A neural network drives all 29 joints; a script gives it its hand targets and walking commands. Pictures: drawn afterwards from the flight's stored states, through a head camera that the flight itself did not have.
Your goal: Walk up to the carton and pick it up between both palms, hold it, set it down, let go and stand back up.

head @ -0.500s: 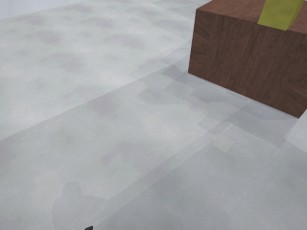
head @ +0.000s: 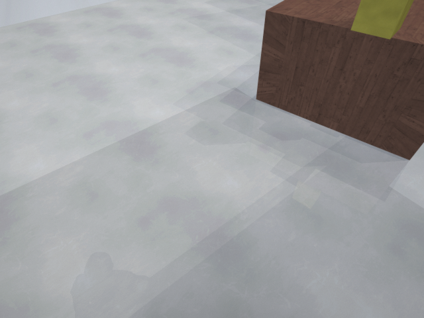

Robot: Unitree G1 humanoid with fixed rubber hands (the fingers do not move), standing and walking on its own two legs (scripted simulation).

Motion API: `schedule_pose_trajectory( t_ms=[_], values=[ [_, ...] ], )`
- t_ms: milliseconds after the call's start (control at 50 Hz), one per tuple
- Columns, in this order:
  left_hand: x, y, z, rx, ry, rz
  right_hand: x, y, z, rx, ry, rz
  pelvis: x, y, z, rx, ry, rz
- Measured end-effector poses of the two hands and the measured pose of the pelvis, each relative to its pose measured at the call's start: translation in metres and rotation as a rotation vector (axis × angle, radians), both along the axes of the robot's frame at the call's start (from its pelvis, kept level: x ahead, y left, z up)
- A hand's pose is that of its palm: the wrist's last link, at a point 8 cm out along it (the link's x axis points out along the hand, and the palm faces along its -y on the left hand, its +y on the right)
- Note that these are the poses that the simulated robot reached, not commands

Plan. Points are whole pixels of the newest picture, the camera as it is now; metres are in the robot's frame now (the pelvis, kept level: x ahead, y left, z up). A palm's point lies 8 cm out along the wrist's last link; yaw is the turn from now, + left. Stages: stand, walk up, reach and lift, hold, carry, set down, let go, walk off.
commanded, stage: stand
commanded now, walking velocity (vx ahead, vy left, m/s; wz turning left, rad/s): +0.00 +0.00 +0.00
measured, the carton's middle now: (387, 0) +1.53 -0.82 +0.04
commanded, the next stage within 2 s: walk up in 0.58 s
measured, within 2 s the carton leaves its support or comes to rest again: neither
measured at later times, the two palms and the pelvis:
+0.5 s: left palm out of the picture +0.03 +0.23 -0.13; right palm out of the picture +0.04 -0.21 -0.13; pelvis +0.02 +0.01 +0.01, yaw +0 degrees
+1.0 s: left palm out of the picture +0.14 +0.21 -0.11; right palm out of the picture +0.03 -0.27 -0.11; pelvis +0.04 -0.03 +0.01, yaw -9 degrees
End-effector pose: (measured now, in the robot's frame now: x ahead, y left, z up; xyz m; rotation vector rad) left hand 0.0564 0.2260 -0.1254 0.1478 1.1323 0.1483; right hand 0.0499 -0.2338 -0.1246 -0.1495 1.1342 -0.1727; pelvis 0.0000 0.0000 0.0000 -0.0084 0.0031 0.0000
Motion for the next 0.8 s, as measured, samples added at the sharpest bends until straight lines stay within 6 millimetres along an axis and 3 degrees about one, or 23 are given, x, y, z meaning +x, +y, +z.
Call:
schedule_pose_trajectory(
  t_ms=[220, 460, 620, 800],
  values=[
    [0.014, 0.006, -0.001, -0.005, -0.009, 0.01, -0.007, 0.013, -0.002, 0.008, 0.044, -0.017, 0.009, 0.006, 0.003, 0.002, -0.006, 0.001],
    [-0.028, 0.006, -0.005, 0.007, 0.146, 0.05, -0.007, 0.02, -0.009, 0.038, 0.104, -0.024, 0.017, 0.006, 0.005, 0.006, -0.009, -0.001],
    [-0.031, 0.001, -0.007, 0.001, 0.171, 0.059, -0.008, 0.017, -0.01, 0.036, 0.125, -0.033, 0.022, 0.004, 0.006, 0.005, -0.026, 0.0],
    [-0.04, -0.008, -0.011, -0.021, 0.222, 0.057, -0.032, 0.018, -0.012, 0.035, 0.213, -0.052, 0.022, 0.003, 0.007, 0.006, -0.03, 0.001]
  ],
)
